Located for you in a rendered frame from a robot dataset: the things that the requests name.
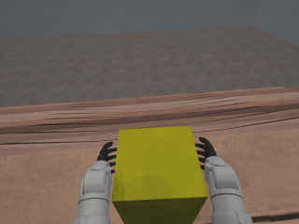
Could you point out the robot left forearm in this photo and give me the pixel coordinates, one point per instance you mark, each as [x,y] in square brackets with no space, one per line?
[94,195]

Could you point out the carton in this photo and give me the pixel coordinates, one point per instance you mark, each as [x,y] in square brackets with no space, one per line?
[158,177]

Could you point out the robot right forearm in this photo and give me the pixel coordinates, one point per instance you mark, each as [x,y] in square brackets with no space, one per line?
[225,193]

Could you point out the left robot hand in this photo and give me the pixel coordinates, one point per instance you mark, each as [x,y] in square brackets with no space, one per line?
[103,154]

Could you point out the right robot hand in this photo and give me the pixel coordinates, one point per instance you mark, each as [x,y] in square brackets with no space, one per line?
[208,150]

